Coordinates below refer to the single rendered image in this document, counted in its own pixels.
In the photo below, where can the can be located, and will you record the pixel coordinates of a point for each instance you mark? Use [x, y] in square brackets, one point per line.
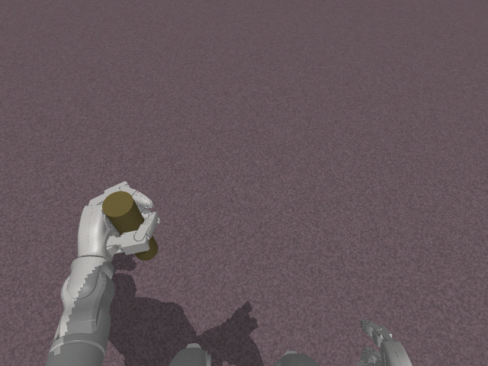
[122, 211]

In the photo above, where can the left robot arm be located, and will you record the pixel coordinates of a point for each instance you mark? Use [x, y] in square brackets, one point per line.
[82, 334]

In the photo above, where can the right robot hand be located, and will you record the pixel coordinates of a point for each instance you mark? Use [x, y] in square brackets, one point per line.
[392, 352]

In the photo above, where can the left robot hand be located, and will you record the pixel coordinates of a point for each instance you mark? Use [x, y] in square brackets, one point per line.
[98, 236]

